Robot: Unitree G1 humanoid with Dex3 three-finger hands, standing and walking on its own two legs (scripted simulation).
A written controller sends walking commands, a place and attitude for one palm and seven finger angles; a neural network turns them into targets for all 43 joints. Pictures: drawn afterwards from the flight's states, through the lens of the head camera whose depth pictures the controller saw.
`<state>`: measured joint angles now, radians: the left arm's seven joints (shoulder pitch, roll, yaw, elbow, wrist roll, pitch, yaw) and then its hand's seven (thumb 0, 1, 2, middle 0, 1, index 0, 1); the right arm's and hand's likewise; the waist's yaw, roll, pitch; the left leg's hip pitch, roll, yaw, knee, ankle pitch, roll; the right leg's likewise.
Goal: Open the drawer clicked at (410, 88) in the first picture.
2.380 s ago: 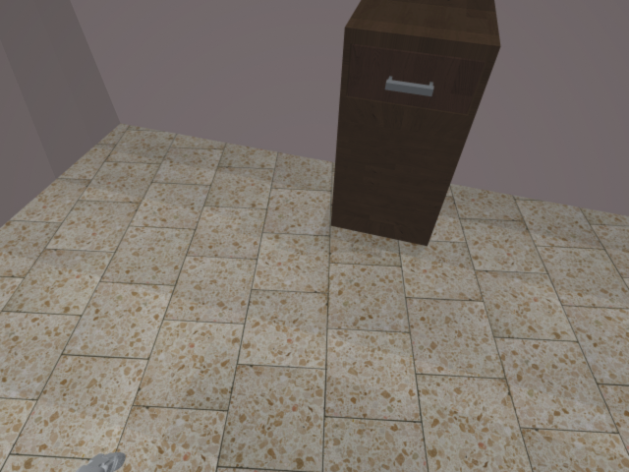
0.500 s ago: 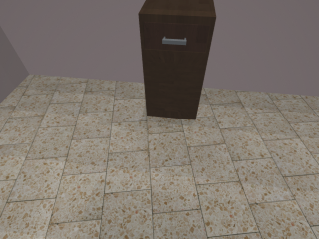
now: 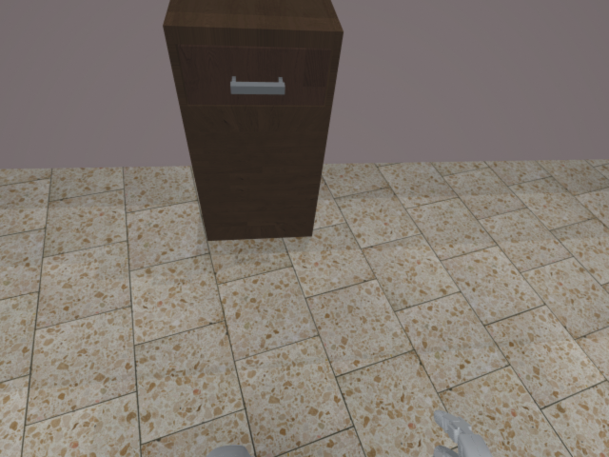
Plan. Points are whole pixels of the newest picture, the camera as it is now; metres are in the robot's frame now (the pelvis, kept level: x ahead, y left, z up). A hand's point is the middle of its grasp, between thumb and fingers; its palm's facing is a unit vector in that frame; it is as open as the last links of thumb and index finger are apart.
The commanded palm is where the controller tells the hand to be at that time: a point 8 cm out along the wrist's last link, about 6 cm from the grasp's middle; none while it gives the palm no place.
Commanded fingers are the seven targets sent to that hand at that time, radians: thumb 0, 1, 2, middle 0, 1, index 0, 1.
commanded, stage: walk to a spot facing it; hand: left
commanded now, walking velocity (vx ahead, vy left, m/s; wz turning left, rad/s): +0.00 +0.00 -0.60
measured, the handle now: (257, 84) +0.96 +0.24 -0.05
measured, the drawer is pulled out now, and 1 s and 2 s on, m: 0.00 0.00 0.00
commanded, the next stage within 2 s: turn to face it in 2.00 s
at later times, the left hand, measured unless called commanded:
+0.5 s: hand (248, 330) +0.33 +0.13 -0.14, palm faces -0.32 -0.92 -0.24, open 7.3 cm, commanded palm none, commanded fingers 0.00 0.90 0.90 -0.20 -0.30 -0.20 -0.30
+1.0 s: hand (210, 322) +0.34 +0.20 -0.16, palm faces -0.49 -0.85 -0.17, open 7.4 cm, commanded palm none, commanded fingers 0.00 0.90 0.90 -0.20 -0.30 -0.20 -0.30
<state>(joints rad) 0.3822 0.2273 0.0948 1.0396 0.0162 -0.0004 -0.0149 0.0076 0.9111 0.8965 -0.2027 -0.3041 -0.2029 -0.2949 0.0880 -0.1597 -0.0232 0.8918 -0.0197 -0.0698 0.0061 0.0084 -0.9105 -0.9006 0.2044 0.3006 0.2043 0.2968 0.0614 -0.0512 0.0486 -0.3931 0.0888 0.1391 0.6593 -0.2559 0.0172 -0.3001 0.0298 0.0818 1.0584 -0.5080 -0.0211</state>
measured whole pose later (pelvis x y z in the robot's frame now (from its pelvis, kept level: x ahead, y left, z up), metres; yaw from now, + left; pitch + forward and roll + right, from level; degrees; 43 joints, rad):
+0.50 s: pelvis +0.12 +0.00 +0.00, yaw -17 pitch -1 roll -1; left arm 0.07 0.21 0.05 0.85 0.01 0.02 -0.01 0.00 0.91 0.90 -0.20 -0.30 -0.20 -0.29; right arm 0.28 -0.24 -0.06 0.99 -0.01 0.05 -0.01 0.01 -0.91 -0.90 0.20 0.30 0.20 0.30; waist -0.06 0.03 0.12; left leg -0.45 0.15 0.10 1.18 -0.49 -0.08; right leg -0.38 0.01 -0.06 0.65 -0.27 -0.03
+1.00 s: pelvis +0.17 +0.06 +0.02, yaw -35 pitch +0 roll -3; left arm 0.22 0.26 0.11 0.93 0.02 0.09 -0.03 0.01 0.91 0.90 -0.20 -0.30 -0.20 -0.29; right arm 0.22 -0.15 -0.03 0.91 -0.02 -0.01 -0.02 0.01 -0.91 -0.90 0.21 0.30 0.21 0.30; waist 0.01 -0.04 0.06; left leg -0.21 0.12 0.26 0.49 -0.27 0.05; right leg -0.48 -0.04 -0.02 1.12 -0.40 0.08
